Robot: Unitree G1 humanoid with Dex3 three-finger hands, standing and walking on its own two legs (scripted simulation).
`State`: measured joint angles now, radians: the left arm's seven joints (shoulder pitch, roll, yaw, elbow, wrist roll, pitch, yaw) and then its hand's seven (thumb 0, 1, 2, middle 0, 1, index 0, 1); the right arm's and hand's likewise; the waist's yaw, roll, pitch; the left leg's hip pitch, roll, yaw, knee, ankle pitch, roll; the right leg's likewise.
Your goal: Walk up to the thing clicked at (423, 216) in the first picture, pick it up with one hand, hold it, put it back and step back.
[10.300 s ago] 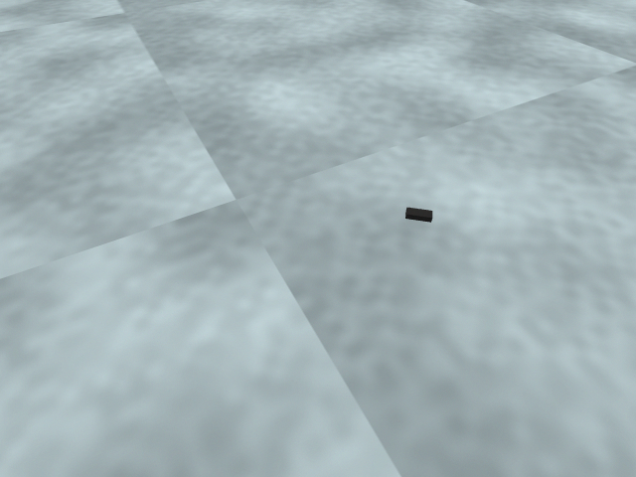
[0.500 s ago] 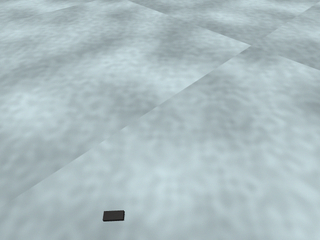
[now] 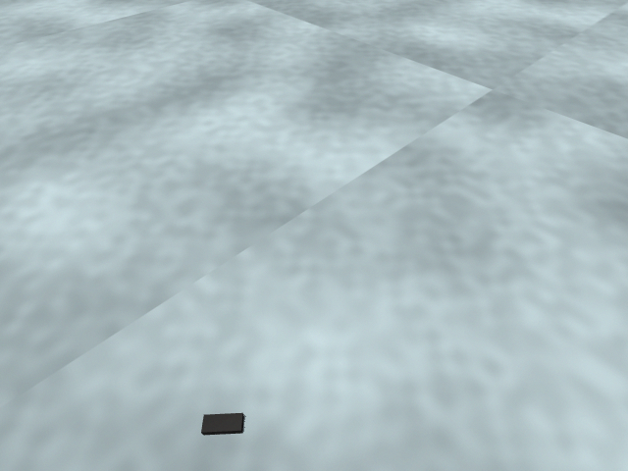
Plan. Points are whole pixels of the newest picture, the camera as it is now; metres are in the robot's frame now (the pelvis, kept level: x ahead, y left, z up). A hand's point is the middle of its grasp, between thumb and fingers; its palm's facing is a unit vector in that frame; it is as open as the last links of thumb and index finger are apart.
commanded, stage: stand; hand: left
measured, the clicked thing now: (223, 423) +0.42 +0.31 -0.77
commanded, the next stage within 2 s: walk up in 0.38 s
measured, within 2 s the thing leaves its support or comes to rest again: neither
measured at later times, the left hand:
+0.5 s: hand out of the picture +0.06 +0.27 -0.16, palm faces +0.00 -0.92 -0.39, open 7.4 cm
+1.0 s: hand out of the picture +0.04 +0.36 -0.18, palm faces -0.05 -0.93 -0.37, open 7.4 cm
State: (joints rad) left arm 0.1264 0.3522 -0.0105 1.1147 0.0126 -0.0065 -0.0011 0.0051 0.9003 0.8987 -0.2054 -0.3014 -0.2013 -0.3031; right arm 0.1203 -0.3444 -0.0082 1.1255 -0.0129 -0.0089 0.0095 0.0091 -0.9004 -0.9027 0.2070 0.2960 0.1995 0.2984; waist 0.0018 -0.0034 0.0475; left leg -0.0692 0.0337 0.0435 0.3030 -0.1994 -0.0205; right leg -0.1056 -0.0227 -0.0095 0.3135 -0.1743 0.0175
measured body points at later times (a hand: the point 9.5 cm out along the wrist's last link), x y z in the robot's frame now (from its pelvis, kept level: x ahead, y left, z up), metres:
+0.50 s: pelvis -0.01 +0.01 -0.01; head +0.02 +0.00 +0.44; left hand +0.07 +0.32 -0.13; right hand +0.08 -0.30 -0.14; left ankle -0.04 +0.13 -0.73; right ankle +0.00 -0.13 -0.75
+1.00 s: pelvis -0.02 +0.09 -0.02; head +0.01 +0.09 +0.43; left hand +0.04 +0.40 -0.15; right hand +0.06 -0.21 -0.14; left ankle -0.03 +0.20 -0.75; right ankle -0.03 -0.02 -0.75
